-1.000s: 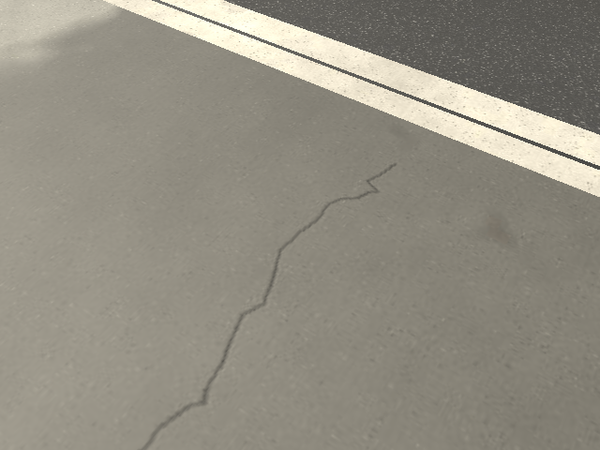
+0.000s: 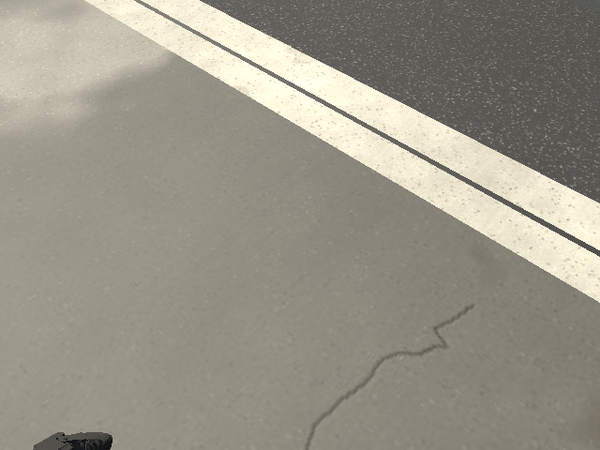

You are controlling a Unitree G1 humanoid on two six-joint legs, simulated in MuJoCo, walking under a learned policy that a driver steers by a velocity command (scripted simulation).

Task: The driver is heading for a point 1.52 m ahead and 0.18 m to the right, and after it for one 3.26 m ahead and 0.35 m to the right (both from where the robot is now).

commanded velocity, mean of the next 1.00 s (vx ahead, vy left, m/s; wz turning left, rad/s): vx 0.34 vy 0.00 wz -0.27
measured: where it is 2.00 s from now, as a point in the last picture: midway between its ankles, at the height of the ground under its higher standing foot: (475, 270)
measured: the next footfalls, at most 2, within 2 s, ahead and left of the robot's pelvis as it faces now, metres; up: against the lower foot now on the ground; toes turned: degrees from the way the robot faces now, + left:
left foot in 0.36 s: +0.01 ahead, +0.15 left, +0.00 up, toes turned +6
right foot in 0.92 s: +0.20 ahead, -0.23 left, +0.00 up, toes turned -26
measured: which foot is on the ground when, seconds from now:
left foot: up 0.00-0.34, down 0.36-0.92, up 0.94-1.00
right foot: down 0.00-0.36, up 0.38-0.90, down 0.92-1.00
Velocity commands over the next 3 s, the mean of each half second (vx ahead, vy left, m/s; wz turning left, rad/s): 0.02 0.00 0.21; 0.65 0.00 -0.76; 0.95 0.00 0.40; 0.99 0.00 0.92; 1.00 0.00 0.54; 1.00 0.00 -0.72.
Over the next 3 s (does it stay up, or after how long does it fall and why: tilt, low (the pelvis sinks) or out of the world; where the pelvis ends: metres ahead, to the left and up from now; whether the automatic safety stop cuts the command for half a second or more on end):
stays up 1.76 -0.07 -0.04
